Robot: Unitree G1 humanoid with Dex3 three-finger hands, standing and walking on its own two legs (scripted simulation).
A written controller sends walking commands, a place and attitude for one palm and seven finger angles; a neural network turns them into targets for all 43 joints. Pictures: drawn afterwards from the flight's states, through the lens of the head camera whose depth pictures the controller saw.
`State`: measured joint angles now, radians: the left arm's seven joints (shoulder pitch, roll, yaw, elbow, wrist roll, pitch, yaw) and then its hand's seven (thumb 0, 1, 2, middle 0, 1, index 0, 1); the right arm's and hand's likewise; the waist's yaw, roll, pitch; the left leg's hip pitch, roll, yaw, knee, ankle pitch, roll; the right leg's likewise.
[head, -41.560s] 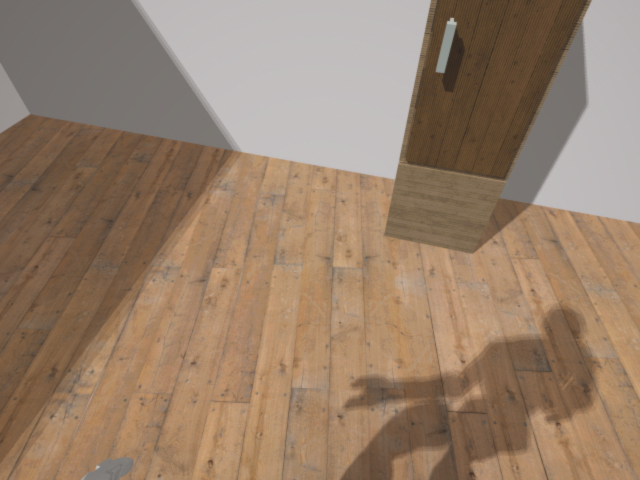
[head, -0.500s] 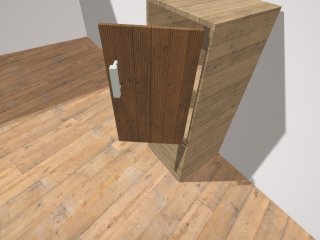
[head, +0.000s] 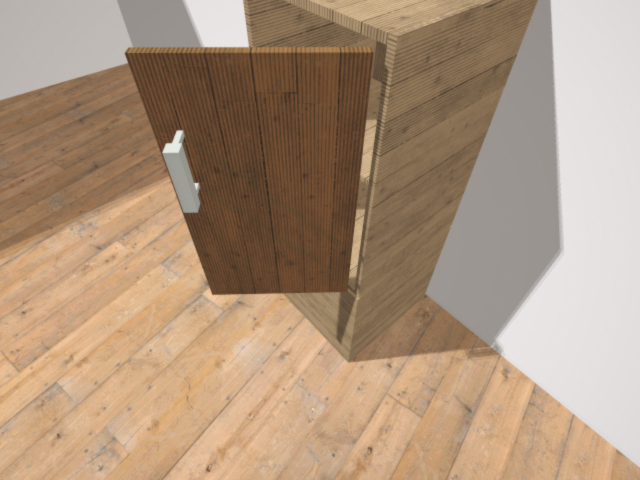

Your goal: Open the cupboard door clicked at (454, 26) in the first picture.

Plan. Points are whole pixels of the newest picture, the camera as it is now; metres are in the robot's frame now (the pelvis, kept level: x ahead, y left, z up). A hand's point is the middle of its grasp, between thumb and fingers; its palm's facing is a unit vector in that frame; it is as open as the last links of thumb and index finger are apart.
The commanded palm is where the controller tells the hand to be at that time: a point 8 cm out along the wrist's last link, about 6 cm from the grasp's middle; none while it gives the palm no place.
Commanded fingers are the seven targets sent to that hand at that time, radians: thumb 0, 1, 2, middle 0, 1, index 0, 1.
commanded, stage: come to a stop and stand still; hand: left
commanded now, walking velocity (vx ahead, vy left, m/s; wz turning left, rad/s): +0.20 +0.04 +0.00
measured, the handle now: (185, 171) +0.56 +0.24 +0.07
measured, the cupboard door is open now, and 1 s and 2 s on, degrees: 51 51 51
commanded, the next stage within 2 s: look again from close up in 0.96 s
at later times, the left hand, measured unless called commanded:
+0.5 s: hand out of the picture +0.04 +0.19 -0.19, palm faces +0.11 -0.98 -0.15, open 7.3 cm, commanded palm none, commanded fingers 0.00 0.90 0.90 -0.20 -0.30 -0.20 -0.30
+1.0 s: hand out of the picture +0.00 +0.14 -0.18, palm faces +0.06 -0.99 -0.11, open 7.3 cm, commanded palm none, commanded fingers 0.00 0.90 0.90 -0.20 -0.30 -0.20 -0.30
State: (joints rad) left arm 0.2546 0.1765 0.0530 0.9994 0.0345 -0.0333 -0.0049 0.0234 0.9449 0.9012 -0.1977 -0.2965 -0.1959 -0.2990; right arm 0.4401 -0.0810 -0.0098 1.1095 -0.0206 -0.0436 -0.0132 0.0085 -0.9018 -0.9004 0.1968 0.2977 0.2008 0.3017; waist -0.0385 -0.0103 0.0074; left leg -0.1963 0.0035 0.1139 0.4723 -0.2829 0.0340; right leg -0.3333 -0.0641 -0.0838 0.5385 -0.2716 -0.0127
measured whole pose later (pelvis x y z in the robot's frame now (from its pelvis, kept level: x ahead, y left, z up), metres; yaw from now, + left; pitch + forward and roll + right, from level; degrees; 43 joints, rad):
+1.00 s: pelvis +0.01 -0.01 +0.00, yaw +2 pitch -2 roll -1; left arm 0.33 0.12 0.00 1.08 0.01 0.00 0.02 0.01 0.92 0.90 -0.20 -0.30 -0.20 -0.30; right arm 0.32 -0.14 -0.01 1.13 -0.01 0.02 -0.03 0.00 -0.91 -0.90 0.19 0.30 0.20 0.30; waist -0.01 -0.03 0.02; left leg -0.29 0.05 0.04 0.46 -0.13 -0.01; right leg -0.12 0.02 -0.09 0.46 -0.30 -0.03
